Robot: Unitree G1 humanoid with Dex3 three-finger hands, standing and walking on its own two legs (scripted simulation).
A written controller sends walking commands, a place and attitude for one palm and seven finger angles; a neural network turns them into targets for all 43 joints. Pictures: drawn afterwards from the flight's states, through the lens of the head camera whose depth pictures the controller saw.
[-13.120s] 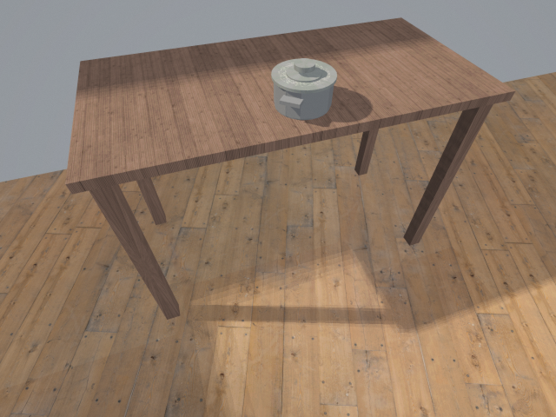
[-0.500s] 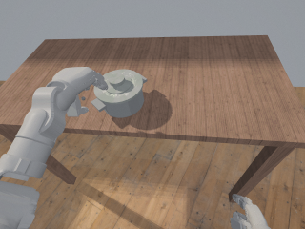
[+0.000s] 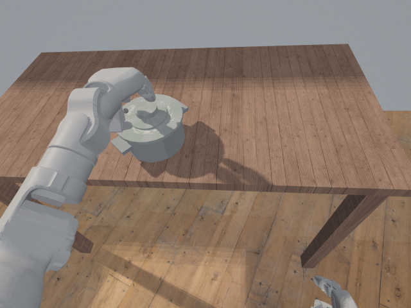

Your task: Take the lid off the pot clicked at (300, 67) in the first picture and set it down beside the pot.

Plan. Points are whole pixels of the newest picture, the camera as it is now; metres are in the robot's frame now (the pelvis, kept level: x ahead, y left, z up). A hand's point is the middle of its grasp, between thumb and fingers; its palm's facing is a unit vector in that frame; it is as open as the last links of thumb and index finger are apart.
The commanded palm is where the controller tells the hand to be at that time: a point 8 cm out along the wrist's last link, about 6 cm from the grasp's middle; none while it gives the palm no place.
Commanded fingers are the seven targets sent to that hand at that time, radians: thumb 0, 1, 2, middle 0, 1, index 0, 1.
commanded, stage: move the open hand above the knob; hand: left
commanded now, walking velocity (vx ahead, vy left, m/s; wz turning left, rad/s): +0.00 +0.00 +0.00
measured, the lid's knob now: (146, 109) +0.52 +0.15 +0.09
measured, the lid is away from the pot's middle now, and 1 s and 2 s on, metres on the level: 0.00 0.00 0.00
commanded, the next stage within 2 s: lower the open fingers around the knob in 0.96 s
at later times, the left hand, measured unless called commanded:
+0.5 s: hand (136, 91) +0.50 +0.14 +0.16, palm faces -0.30 -0.04 -0.95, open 10.1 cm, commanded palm +0.48 +0.16 +0.22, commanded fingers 0.00 -0.31 1.44 -0.83 -0.08 -0.83 -0.08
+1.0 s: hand (127, 96) +0.48 +0.16 +0.17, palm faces -0.30 -0.02 -0.95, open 10.1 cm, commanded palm +0.48 +0.16 +0.22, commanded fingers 0.00 -0.31 1.44 -0.83 -0.08 -0.83 -0.08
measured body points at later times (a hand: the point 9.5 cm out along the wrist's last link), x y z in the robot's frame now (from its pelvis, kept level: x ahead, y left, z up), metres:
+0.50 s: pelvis +0.01 +0.00 +0.00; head +0.06 -0.03 +0.45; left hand +0.51 +0.14 +0.22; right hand +0.06 -0.27 -0.14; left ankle +0.01 +0.11 -0.74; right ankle -0.03 -0.13 -0.74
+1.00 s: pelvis +0.00 +0.01 +0.00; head +0.05 -0.01 +0.45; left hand +0.49 +0.16 +0.22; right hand +0.11 -0.25 -0.13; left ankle +0.01 +0.11 -0.74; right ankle -0.03 -0.13 -0.74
